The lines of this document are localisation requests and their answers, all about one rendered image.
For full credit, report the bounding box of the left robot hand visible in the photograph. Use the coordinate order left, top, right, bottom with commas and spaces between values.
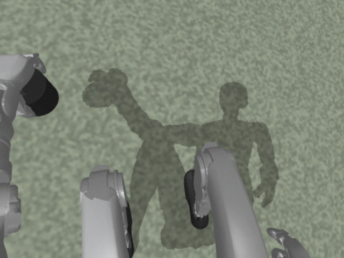
0, 53, 46, 118

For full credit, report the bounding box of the tin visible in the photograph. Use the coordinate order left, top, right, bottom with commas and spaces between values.
19, 68, 59, 117

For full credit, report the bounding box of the left robot arm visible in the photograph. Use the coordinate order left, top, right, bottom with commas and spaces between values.
0, 81, 22, 258

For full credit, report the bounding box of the right robot hand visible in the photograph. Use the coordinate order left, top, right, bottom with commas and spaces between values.
267, 228, 311, 258

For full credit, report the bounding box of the right robot foot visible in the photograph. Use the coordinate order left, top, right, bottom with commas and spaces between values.
184, 170, 209, 229

